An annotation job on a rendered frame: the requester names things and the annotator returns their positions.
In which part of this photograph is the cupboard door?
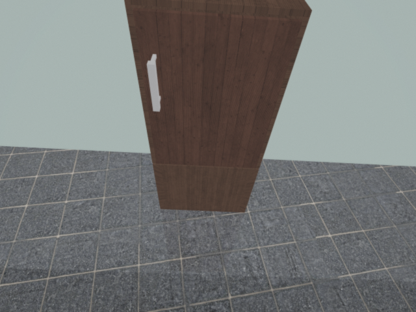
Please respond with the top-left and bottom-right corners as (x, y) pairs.
(133, 8), (302, 168)

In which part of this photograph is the handle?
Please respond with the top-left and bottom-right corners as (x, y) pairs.
(147, 54), (161, 112)

